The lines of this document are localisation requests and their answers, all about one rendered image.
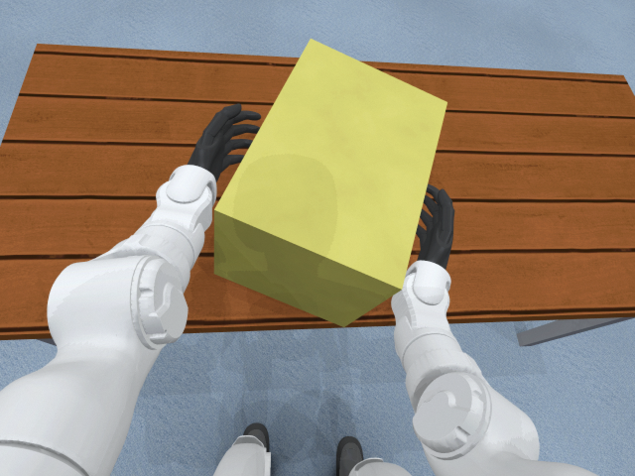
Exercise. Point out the carton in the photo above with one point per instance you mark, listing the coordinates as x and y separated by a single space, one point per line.
323 210

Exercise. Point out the robot right upper arm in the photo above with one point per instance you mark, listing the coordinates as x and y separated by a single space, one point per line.
466 428

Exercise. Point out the robot left upper arm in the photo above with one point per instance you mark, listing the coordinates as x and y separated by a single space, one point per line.
110 320

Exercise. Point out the robot right hand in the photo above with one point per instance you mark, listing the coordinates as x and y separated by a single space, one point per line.
437 240

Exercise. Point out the left robot shin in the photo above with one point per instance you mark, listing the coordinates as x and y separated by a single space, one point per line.
248 439

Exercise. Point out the right robot forearm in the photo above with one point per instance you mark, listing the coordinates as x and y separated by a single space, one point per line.
423 340

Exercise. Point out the left robot forearm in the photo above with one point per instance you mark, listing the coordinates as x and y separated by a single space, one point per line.
175 230

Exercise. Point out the table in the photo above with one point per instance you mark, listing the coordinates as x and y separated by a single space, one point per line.
539 165

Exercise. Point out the left robot thigh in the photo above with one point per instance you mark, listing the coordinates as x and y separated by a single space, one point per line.
245 459

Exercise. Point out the robot left hand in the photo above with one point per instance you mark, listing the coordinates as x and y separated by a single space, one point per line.
212 149

